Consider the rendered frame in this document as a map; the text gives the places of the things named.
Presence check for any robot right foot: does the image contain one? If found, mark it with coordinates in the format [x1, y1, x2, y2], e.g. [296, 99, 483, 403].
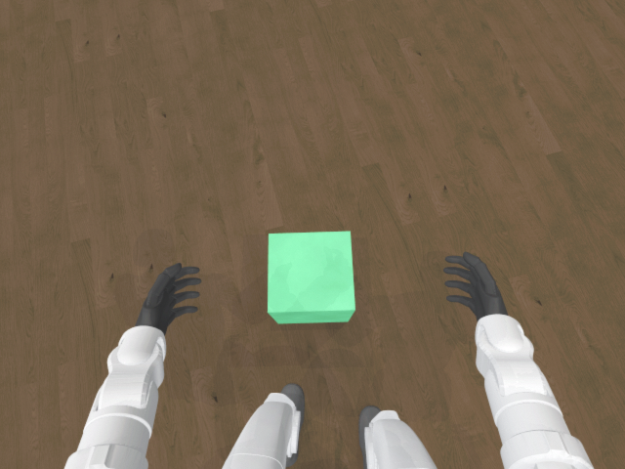
[358, 405, 381, 469]

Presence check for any left robot hand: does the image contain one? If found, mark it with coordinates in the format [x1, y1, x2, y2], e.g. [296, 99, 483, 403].
[135, 263, 201, 336]

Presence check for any left robot thigh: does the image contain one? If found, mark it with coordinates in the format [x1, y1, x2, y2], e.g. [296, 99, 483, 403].
[222, 402, 301, 469]

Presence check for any left robot forearm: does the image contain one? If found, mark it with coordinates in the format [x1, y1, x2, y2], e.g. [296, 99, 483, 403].
[64, 325, 166, 469]

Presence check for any carton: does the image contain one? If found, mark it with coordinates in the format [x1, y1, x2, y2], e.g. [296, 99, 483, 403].
[268, 232, 355, 323]

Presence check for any right robot forearm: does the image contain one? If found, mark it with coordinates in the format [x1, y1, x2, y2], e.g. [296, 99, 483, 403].
[475, 314, 594, 469]

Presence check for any right robot hand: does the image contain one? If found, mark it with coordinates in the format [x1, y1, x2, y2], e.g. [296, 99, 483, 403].
[443, 252, 508, 321]

